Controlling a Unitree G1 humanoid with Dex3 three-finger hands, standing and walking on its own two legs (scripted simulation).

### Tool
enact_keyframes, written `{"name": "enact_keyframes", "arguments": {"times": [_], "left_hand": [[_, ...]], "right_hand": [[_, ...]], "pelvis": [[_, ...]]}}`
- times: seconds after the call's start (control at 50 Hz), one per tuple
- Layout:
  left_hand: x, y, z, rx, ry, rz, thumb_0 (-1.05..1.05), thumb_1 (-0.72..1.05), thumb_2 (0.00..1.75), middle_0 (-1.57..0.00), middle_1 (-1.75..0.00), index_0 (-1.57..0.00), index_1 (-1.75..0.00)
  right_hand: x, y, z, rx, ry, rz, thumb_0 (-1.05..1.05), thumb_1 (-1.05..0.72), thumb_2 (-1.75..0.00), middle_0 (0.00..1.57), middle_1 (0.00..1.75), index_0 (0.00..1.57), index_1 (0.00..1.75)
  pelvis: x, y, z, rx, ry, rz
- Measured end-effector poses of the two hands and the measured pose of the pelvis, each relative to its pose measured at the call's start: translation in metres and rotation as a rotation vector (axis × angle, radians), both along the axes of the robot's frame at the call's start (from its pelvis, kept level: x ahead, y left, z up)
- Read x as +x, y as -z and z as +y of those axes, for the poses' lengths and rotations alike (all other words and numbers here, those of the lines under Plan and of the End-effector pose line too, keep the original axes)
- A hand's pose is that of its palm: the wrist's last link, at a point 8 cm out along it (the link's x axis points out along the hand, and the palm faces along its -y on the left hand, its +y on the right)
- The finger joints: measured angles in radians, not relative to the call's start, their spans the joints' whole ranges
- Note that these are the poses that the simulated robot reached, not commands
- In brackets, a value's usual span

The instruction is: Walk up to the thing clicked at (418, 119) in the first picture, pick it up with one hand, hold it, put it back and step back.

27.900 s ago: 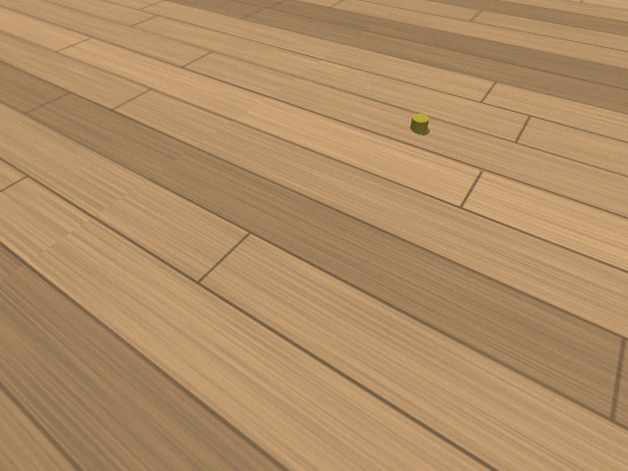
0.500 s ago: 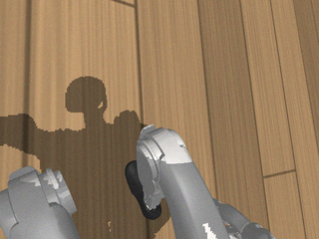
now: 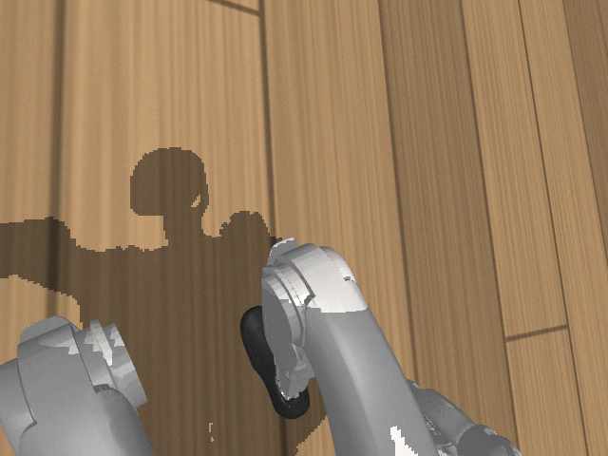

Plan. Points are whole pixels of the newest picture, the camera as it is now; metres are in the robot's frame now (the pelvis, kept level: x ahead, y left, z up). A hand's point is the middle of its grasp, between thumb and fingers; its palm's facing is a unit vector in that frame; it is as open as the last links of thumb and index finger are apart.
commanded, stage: open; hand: left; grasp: from above
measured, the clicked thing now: out of the picture +0.45 +0.35 -0.27
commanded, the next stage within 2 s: withdraw in 0.04 s
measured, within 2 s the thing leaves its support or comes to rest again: rests again in 0.52 s
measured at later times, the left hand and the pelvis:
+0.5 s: hand out of the picture +0.47 +0.36 -0.17, palm faces -0.26 -0.10 -0.96, open 14.1 cm; pelvis +0.01 +0.00 +0.01, yaw +1 degrees
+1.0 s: hand out of the picture +0.43 +0.35 -0.11, palm faces -0.47 -0.13 -0.87, open 14.1 cm; pelvis -0.01 -0.01 +0.04, yaw +6 degrees
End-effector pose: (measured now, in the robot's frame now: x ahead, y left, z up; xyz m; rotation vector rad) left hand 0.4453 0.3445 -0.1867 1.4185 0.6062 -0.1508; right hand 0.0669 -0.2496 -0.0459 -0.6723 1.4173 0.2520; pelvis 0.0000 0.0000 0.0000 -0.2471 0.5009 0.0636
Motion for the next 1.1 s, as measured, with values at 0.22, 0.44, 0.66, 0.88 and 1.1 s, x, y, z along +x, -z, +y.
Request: {"name": "enact_keyframes", "arguments": {"times": [0.22, 0.44, 0.66, 0.88, 1.1], "left_hand": [[0.002, 0.002, -0.001, 0.001, 0.014, -0.008, 0.0, -0.47, 0.95, -0.07, -1.07, -0.09, -1.05], [0.021, -0.044, 0.009, 0.047, 0.007, -0.169, 0.0, -0.51, 0.98, -0.08, -1.03, -0.09, -1.02], [0.0, -0.156, 0.043, 0.125, -0.086, -0.04, 0.0, -0.52, 1.0, -0.08, -1.01, -0.08, -1.01], [-0.015, -0.161, 0.016, -0.026, 0.062, 0.056, 0.0, -0.52, 1.02, -0.09, -1.02, -0.08, -1.03], [-0.006, -0.111, 0.015, 0.017, 0.094, -0.021, 0.0, -0.52, 1.02, -0.09, -1.01, -0.08, -1.02]], "right_hand": [[-0.003, -0.003, -0.004, -0.015, -0.004, 0.013, 0.0, -0.9, -0.89, 0.2, 0.3, 0.2, 0.3], [0.002, 0.0, -0.002, 0.017, 0.051, -0.01, 0.0, -0.91, -0.9, 0.2, 0.3, 0.2, 0.3], [0.04, 0.005, 0.0, 0.111, 0.168, -0.118, 0.0, -0.91, -0.9, 0.2, 0.3, 0.2, 0.3], [0.032, -0.024, -0.026, -0.036, 0.153, -0.108, 0.0, -0.9, -0.9, 0.2, 0.3, 0.2, 0.3], [-0.006, -0.01, -0.03, -0.121, 0.177, -0.036, 0.0, -0.9, -0.9, 0.2, 0.3, 0.2, 0.29]], "pelvis": [[0.0, 0.001, 0.0, -0.002, 0.001, -0.003], [0.005, -0.003, -0.001, 0.0, -0.002, 0.036], [0.0, -0.038, 0.0, 0.046, -0.048, 0.091], [-0.013, -0.058, -0.008, 0.068, -0.069, 0.078], [-0.016, -0.027, -0.006, 0.053, -0.056, 0.055]]}}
